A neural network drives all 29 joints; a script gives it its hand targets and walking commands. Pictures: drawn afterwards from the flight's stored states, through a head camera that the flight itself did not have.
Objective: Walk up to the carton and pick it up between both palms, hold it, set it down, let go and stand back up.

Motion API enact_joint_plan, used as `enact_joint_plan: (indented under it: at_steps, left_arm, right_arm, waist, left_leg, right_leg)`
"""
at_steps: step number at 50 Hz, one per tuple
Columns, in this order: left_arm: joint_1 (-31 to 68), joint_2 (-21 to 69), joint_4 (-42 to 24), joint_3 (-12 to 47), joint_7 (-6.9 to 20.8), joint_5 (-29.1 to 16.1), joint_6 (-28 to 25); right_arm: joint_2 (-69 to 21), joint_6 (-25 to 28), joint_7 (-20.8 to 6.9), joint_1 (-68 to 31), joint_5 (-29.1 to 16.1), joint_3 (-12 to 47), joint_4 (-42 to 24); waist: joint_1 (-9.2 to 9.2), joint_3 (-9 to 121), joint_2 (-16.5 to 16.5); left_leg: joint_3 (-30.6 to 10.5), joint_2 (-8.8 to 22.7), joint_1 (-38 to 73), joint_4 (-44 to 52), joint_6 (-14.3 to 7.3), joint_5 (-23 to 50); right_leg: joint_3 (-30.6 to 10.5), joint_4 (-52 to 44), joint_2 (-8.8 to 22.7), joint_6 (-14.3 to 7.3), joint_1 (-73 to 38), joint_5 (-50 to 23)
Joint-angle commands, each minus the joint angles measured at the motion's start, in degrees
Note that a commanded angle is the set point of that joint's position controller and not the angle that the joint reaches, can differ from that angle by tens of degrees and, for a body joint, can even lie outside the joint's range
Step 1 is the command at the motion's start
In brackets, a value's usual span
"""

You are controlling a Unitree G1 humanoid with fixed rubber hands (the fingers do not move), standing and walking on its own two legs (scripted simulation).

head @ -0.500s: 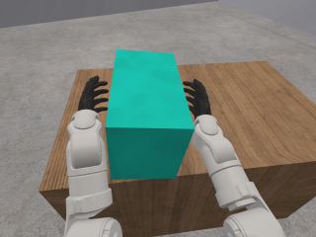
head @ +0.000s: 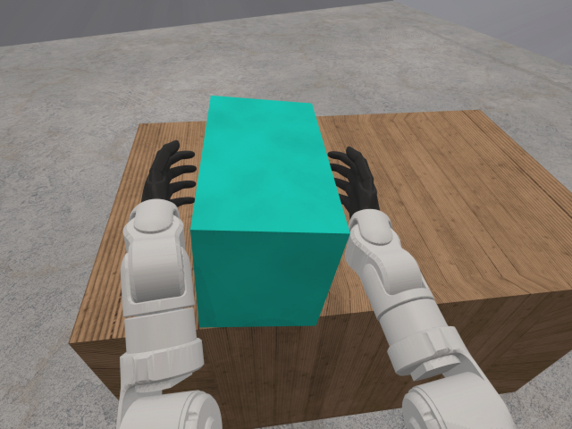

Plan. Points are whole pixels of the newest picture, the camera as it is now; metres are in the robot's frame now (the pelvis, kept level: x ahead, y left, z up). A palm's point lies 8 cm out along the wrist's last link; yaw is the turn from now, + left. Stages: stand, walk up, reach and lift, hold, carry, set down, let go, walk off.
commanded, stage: hold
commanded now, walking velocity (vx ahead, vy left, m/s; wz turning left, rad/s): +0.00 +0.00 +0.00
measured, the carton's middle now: (260, 205) +0.43 -0.01 +0.11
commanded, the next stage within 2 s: set down in 1.46 s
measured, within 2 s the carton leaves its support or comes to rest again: neither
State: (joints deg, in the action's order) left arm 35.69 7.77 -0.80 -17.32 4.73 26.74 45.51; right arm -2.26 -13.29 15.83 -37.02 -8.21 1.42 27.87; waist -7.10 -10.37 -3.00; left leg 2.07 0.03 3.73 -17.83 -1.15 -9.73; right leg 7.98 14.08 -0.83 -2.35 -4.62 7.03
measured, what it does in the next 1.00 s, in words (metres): stands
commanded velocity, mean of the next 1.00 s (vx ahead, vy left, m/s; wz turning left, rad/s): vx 0.00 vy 0.00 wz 0.00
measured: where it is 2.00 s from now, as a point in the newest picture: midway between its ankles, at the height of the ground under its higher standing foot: outside the picture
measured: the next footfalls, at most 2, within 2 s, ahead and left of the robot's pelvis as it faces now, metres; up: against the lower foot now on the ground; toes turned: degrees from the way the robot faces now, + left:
none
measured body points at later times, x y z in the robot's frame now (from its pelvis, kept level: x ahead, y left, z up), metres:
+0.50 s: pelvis +0.00 +0.00 +0.00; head -0.01 +0.02 +0.45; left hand +0.39 +0.12 +0.19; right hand +0.38 -0.14 +0.16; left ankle +0.02 +0.10 -0.75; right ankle +0.03 -0.09 -0.75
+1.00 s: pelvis +0.00 +0.00 +0.00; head -0.01 +0.01 +0.45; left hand +0.38 +0.12 +0.18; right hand +0.37 -0.14 +0.15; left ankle +0.02 +0.10 -0.75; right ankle +0.03 -0.09 -0.75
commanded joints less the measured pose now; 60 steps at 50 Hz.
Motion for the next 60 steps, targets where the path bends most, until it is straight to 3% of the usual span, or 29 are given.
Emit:
enact_joint_plan:
  at_steps: [1,4,5,7,8,14,17,21,24,29,32,39,41,45,48,51,56,60]
  left_arm:
    - [28.6,23.4,-3.7,23.7,6.9,-9.4,-2.8]
    - [29.3,24.2,-2.6,23.9,6.3,-9.9,-3.5]
    - [28.6,24.1,-2.1,23.1,6.1,-9.3,-3.6]
    - [27.4,23.4,-1.8,22.3,6.0,-9.0,-3.3]
    - [27.6,22.7,-2.5,21.8,6.0,-8.8,-3.3]
    - [29.5,23.0,-0.2,20.8,6.3,-8.6,-2.9]
    - [28.1,24.1,1.3,20.3,6.9,-7.6,-2.4]
    - [27.3,24.3,-2.5,22.0,7.0,-8.9,-2.6]
    - [28.0,24.6,-3.9,23.6,6.6,-9.4,-3.2]
    - [28.4,23.2,-4.8,23.4,5.9,-9.4,-2.7]
    - [26.6,23.7,-1.1,22.1,6.3,-8.4,-2.4]
    - [27.4,23.4,-4.2,22.7,6.9,-9.2,-2.7]
    - [26.5,23.2,-2.3,21.7,6.7,-8.9,-2.8]
    - [27.4,24.5,-2.1,22.5,6.8,-8.0,-2.4]
    - [28.7,23.4,-3.7,22.6,6.9,-9.5,-3.3]
    - [27.7,23.5,-3.6,23.2,6.0,-9.6,-3.6]
    - [28.1,22.2,-1.2,20.7,6.2,-8.2,-2.7]
    - [26.8,21.6,0.1,19.1,7.0,-7.5,-2.3]
  right_arm:
    - [-25.1,3.8,-5.3,-35.8,-3.6,18.4,-17.3]
    - [-25.7,3.9,-5.9,-37.0,-3.2,18.0,-18.0]
    - [-25.3,3.9,-6.1,-36.5,-3.1,18.4,-17.4]
    - [-24.7,3.7,-6.2,-35.2,-3.2,18.7,-16.7]
    - [-24.9,3.7,-6.2,-36.3,-4.0,19.0,-17.5]
    - [-25.6,3.0,-6.4,-35.7,-1.6,16.8,-13.6]
    - [-25.6,3.3,-6.4,-35.5,-1.8,16.7,-13.1]
    - [-25.6,3.5,-5.6,-35.5,-3.6,19.2,-16.1]
    - [-25.8,4.0,-5.6,-35.9,-4.1,20.3,-18.1]
    - [-24.6,3.3,-5.7,-35.1,-3.8,18.6,-17.8]
    - [-24.5,3.2,-6.1,-34.7,-2.3,17.2,-15.8]
    - [-24.8,3.3,-5.5,-34.9,-3.6,19.1,-17.7]
    - [-24.7,3.5,-5.7,-34.5,-3.4,19.2,-17.1]
    - [-24.4,3.9,-6.1,-34.0,-2.0,16.7,-14.7]
    - [-25.2,3.8,-5.8,-34.6,-3.5,18.1,-16.9]
    - [-24.7,4.1,-5.5,-37.4,-3.4,18.9,-21.2]
    - [-24.2,2.8,-5.7,-35.6,-2.4,17.6,-15.8]
    - [-24.6,2.4,-6.2,-33.5,-1.9,16.0,-12.3]
  waist:
    - [-1.27,25.2,5.2]
    - [-1.13,26.2,3.1]
    - [-0.03,25.9,4.0]
    - [-0.26,25.2,2.9]
    - [0.69,25.8,2.6]
    - [0.07,23.6,2.2]
    - [0.23,23.3,3.0]
    - [-0.70,25.9,3.6]
    - [-0.35,27.0,2.9]
    - [-0.49,25.7,3.5]
    - [-0.04,22.8,3.3]
    - [-0.51,25.5,2.3]
    - [0.10,24.4,2.7]
    - [-0.92,22.5,4.6]
    - [-0.99,25.3,4.2]
    - [0.21,27.7,3.0]
    - [0.36,23.6,1.8]
    - [0.29,21.6,2.1]
  left_leg:
    - [1.2,-1.2,2.9,0.2,1.9,13.7]
    - [0.3,-1.0,1.9,0.6,1.3,11.8]
    - [0.3,-1.1,1.0,1.3,1.3,11.2]
    - [0.6,-1.1,2.0,0.7,0.9,11.1]
    - [0.7,-1.2,1.9,1.4,0.5,10.6]
    - [1.5,-1.4,-0.3,2.7,0.1,6.3]
    - [1.1,-0.9,0.6,2.3,0.6,8.5]
    - [0.5,-1.2,2.1,0.8,1.5,15.4]
    - [0.5,-1.1,2.8,0.5,1.6,17.3]
    - [0.6,-1.2,2.6,0.8,1.7,12.7]
    - [0.8,-0.4,0.5,2.2,1.4,10.6]
    - [0.4,-1.2,3.1,0.5,1.2,14.6]
    - [0.6,-1.1,1.3,1.5,1.0,12.1]
    - [1.3,-0.8,1.9,1.5,1.4,10.8]
    - [1.2,-0.7,2.6,1.0,1.6,12.5]
    - [0.6,-0.8,2.3,0.9,1.0,14.2]
    - [1.1,-1.1,1.2,2.1,0.6,8.1]
    - [1.5,-1.1,0.7,3.2,0.6,7.5]
  right_leg:
    - [0.6,0.6,-1.4,4.0,-7.0,-11.7]
    - [0.6,0.6,-1.0,3.9,-6.3,-11.2]
    - [0.6,0.2,-0.9,3.8,-7.0,-10.7]
    - [0.3,1.0,-0.7,3.9,-6.7,-11.0]
    - [0.1,0.7,-0.7,4.1,-7.7,-10.9]
    - [0.2,0.0,-0.9,4.3,-7.1,-7.4]
    - [0.2,0.4,-0.9,4.1,-7.0,-8.6]
    - [-0.4,0.9,-1.2,4.2,-9.8,-14.8]
    - [0.1,1.0,-1.4,4.3,-9.1,-15.6]
    - [0.6,0.4,-1.4,3.9,-7.1,-10.9]
    - [0.6,-0.2,-1.3,3.8,-6.7,-8.3]
    - [0.2,1.2,-1.0,4.2,-8.8,-15.3]
    - [0.0,0.8,-0.9,4.2,-8.0,-12.6]
    - [0.7,-0.4,-0.9,3.6,-6.8,-8.7]
    - [0.4,0.3,-1.3,3.8,-7.5,-10.1]
    - [-0.2,0.1,-1.4,4.4,-8.8,-13.0]
    - [0.5,0.4,-0.9,4.3,-6.2,-8.7]
    - [0.3,0.0,-0.9,4.3,-7.0,-8.1]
